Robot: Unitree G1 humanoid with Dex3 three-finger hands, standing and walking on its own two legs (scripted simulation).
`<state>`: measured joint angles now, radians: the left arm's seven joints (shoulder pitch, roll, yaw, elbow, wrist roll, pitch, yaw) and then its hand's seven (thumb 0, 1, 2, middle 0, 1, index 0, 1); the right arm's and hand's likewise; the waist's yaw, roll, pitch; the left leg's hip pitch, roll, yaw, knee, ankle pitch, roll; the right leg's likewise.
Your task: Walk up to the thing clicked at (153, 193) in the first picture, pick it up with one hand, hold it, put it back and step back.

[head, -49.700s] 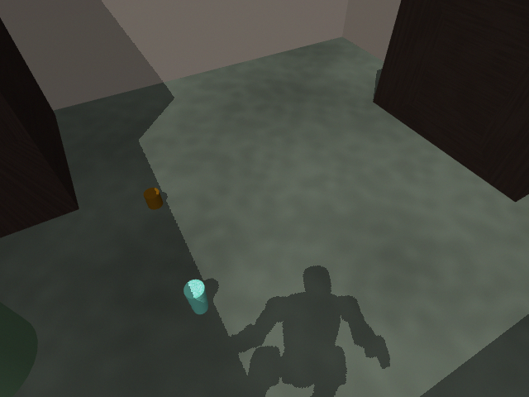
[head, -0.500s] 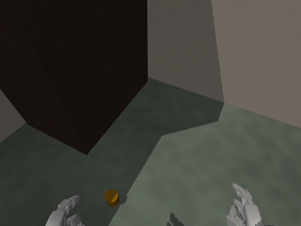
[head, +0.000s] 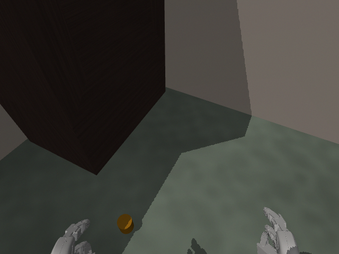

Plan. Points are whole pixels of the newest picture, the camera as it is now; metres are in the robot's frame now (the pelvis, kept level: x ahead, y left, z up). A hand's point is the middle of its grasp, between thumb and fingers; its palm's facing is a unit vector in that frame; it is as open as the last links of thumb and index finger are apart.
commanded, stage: home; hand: left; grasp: from above
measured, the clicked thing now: (125, 224) +0.43 +0.23 -0.67
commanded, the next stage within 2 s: stand in 0.26 s
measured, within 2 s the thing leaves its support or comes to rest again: neither
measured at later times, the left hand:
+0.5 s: hand out of the picture +0.16 +0.21 -0.09, palm faces +0.00 -0.95 -0.32, open 7.4 cm
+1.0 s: hand out of the picture +0.03 +0.24 -0.11, palm faces +0.03 -0.95 -0.32, open 7.4 cm
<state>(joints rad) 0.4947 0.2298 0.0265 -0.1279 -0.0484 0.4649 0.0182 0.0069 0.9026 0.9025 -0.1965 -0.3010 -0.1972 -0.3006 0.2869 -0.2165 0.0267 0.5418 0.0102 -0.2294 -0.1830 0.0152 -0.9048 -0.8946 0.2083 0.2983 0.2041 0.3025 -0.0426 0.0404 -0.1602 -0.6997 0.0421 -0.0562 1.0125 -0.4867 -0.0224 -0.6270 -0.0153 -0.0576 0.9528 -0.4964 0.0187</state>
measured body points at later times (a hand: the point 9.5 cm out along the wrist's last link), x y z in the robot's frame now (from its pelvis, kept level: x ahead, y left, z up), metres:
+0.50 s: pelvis -0.01 +0.00 +0.02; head +0.02 +0.01 +0.46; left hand +0.15 +0.26 -0.06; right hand +0.14 -0.26 -0.09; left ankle +0.01 +0.13 -0.68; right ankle -0.01 -0.13 -0.68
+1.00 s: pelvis +0.00 +0.01 +0.06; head +0.00 +0.01 +0.51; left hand +0.03 +0.29 -0.08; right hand +0.07 -0.26 -0.08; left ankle +0.01 +0.13 -0.68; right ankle -0.01 -0.13 -0.68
